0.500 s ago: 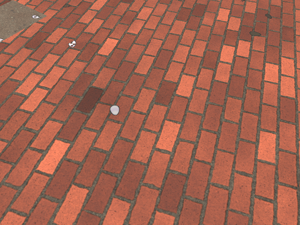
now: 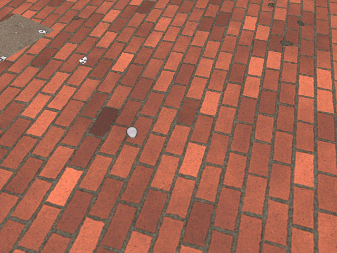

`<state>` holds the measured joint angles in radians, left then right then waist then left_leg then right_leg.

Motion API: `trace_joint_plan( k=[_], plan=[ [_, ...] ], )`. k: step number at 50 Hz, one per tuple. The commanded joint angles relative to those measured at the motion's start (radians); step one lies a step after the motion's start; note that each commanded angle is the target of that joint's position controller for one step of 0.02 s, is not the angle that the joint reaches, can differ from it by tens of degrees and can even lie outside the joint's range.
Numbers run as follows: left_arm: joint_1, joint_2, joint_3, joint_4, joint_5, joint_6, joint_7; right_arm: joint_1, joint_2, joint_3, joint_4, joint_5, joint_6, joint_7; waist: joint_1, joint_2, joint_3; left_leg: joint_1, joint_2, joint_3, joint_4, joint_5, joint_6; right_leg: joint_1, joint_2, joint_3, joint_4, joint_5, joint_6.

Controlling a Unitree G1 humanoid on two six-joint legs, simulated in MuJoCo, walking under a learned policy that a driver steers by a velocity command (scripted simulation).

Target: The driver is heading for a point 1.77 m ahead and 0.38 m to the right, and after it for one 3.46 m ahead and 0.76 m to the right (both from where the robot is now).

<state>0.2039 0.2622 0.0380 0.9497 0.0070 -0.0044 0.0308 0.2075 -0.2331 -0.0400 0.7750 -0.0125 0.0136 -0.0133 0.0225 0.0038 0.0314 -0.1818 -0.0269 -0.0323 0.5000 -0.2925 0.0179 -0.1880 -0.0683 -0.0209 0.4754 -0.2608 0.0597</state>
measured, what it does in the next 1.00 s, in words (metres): stands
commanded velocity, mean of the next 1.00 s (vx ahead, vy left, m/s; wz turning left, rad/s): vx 0.02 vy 0.00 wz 0.00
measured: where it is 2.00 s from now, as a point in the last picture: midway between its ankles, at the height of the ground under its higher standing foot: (191, 248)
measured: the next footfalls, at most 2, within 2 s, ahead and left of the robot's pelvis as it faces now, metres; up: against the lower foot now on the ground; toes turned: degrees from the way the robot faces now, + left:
left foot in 1.54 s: +0.43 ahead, +0.08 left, +0.00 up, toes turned +1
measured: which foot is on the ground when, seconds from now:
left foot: down 0.00-1.00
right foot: down 0.00-1.00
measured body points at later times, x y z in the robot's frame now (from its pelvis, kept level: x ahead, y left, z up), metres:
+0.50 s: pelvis +0.00 -0.01 +0.00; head +0.01 -0.01 +0.45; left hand +0.03 +0.26 -0.15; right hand +0.06 -0.26 -0.14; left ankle -0.01 +0.11 -0.74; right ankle +0.00 -0.15 -0.74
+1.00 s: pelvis +0.01 -0.02 -0.01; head +0.01 -0.02 +0.44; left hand +0.00 +0.23 -0.16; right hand +0.02 -0.27 -0.16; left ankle -0.02 +0.11 -0.74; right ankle -0.01 -0.14 -0.73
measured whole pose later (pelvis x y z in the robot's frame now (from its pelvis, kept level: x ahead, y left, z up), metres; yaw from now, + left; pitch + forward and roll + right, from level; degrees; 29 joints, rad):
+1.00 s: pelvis +0.01 -0.02 -0.01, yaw -1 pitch -1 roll +0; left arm 0.32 0.20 0.03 1.12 -0.01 -0.02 0.04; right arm 0.30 -0.21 -0.03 1.05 0.02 -0.01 -0.03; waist 0.00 0.00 0.00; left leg -0.20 -0.01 -0.03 0.55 -0.36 0.02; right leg -0.26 -0.04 -0.02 0.66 -0.43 -0.02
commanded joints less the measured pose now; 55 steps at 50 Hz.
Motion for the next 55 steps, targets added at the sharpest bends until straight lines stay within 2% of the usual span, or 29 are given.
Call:
trace_joint_plan(
  k=[1, 23, 42, 43, 44, 46, 47, 49, 50, 51, 52, 53, 54, 55],
  plan=[
    [0.005, 0.117, 0.023, -0.018, -0.002, -0.008, 0.006, -0.01, -0.106, -0.026, -0.036, 0.002, -0.014, -0.007, 0.001, 0.009, -0.029, -0.024, 0.065, -0.062, -0.094, 0.228, 0.024, 0.023, -0.008, 0.009, -0.05, 0.151, -0.011],
    [0.043, 0.077, 0.015, 0.11, -0.005, 0.003, 0.021, 0.036, -0.095, -0.01, 0.156, 0.01, -0.016, -0.022, -0.003, 0.0, 0.004, -0.027, 0.045, -0.028, -0.107, 0.203, 0.009, 0.015, 0.013, -0.006, -0.068, 0.132, -0.02],
    [0.108, 0.04, 0.002, 0.155, -0.007, 0.004, 0.025, 0.069, -0.075, 0.006, 0.251, 0.014, -0.014, -0.024, -0.01, -0.003, 0.022, -0.04, 0.038, -0.015, -0.116, 0.178, 0.006, -0.001, 0.023, -0.011, -0.069, 0.117, -0.025],
    [0.128, 0.028, -0.001, 0.166, -0.008, 0.005, 0.026, 0.086, -0.069, 0.008, 0.262, 0.015, -0.012, -0.025, -0.011, 0.002, -0.001, -0.031, 0.029, -0.007, -0.122, 0.07, 0.01, 0.007, 0.037, -0.028, -0.063, 0.027, -0.028],
    [0.134, 0.027, 0.001, 0.168, -0.014, 0.007, 0.028, 0.09, -0.082, 0.003, 0.265, 0.021, -0.008, -0.028, -0.014, 0.013, 0.01, -0.049, 0.018, -0.007, -0.125, -0.125, 0.025, -0.014, 0.062, -0.054, -0.03, -0.113, -0.038],
    [0.113, 0.031, 0.004, 0.149, -0.019, 0.001, 0.031, 0.097, -0.114, -0.008, 0.255, 0.03, -0.01, -0.031, -0.026, 0.045, 0.09, -0.129, 0.058, -0.075, -0.167, -0.458, 0.072, -0.119, 0.078, -0.064, 0.037, -0.336, -0.065],
    [0.097, 0.019, 0.001, 0.135, -0.019, -0.01, 0.028, 0.115, -0.128, -0.014, 0.254, 0.034, -0.018, -0.028, -0.036, 0.078, 0.124, -0.136, 0.109, -0.149, -0.202, -0.529, 0.1, -0.178, 0.079, -0.064, 0.085, -0.338, -0.073],
    [0.082, -0.021, -0.007, 0.114, -0.022, -0.043, 0.01, 0.173, -0.173, -0.032, 0.265, 0.043, -0.04, -0.021, -0.055, 0.189, 0.124, -0.087, 0.255, -0.365, -0.3, -0.588, 0.184, -0.254, 0.079, -0.066, 0.261, -0.207, -0.086],
    [0.076, -0.017, -0.006, 0.104, -0.028, -0.058, -0.001, 0.168, -0.175, -0.035, 0.261, 0.044, -0.048, -0.02, -0.051, 0.194, 0.134, -0.115, 0.303, -0.438, -0.327, -0.571, 0.215, -0.257, 0.052, -0.029, 0.316, -0.199, -0.107],
    [0.083, -0.014, -0.004, 0.099, -0.036, -0.071, -0.011, 0.131, -0.163, -0.032, 0.246, 0.042, -0.055, -0.017, -0.028, 0.183, 0.143, -0.133, 0.313, -0.441, -0.327, -0.53, 0.216, -0.244, 0.038, -0.01, 0.305, -0.227, -0.131],
    [0.12, -0.02, -0.004, 0.105, -0.042, -0.081, -0.018, 0.077, -0.154, -0.03, 0.227, 0.048, -0.059, -0.015, 0.009, 0.171, 0.145, -0.166, 0.291, -0.386, -0.302, -0.479, 0.192, -0.174, 0.033, -0.013, 0.198, -0.23, -0.155],
    [0.21, -0.023, -0.001, 0.137, -0.042, -0.088, -0.02, 0.004, -0.146, -0.026, 0.205, 0.057, -0.057, -0.012, 0.066, 0.145, 0.138, -0.25, 0.23, -0.284, -0.247, -0.406, 0.148, 0.0, 0.05, -0.035, 0.022, -0.151, -0.169],
    [0.296, 0.004, 0.012, 0.177, -0.029, -0.089, -0.019, -0.033, -0.121, -0.021, 0.187, 0.055, -0.06, -0.01, 0.092, 0.068, 0.116, -0.323, 0.145, -0.168, -0.111, -0.267, 0.101, 0.15, 0.056, -0.004, -0.04, -0.06, -0.156],
    [0.432, 0.087, 0.037, 0.203, -0.023, -0.09, -0.016, -0.053, -0.052, -0.002, 0.169, 0.043, -0.07, -0.005, 0.127, -0.162, 0.048, -0.439, 0.028, 0.015, 0.233, -0.139, 0.028, 0.294, -0.123, 0.279, -0.181, -0.172, -0.204]
  ],
)
Keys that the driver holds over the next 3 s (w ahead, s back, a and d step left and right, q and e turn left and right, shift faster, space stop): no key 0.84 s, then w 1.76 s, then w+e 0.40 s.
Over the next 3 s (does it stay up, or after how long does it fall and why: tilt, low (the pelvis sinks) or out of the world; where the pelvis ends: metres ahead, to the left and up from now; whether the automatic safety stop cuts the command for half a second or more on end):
stays up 1.07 -0.02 0.01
